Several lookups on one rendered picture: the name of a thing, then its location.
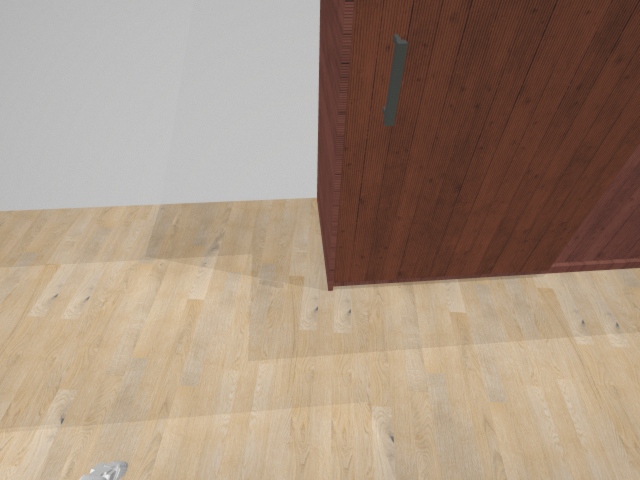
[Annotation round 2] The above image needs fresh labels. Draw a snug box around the handle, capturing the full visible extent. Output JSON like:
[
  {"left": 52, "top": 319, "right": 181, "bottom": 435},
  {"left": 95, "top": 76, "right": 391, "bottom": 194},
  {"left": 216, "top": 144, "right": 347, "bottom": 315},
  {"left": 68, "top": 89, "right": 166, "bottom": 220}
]
[{"left": 382, "top": 34, "right": 408, "bottom": 126}]

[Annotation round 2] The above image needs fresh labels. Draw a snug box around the wardrobe door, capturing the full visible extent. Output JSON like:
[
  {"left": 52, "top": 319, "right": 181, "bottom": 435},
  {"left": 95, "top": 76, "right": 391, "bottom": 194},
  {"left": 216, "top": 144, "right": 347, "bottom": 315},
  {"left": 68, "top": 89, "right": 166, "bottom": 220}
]
[
  {"left": 555, "top": 144, "right": 640, "bottom": 262},
  {"left": 334, "top": 0, "right": 640, "bottom": 283}
]

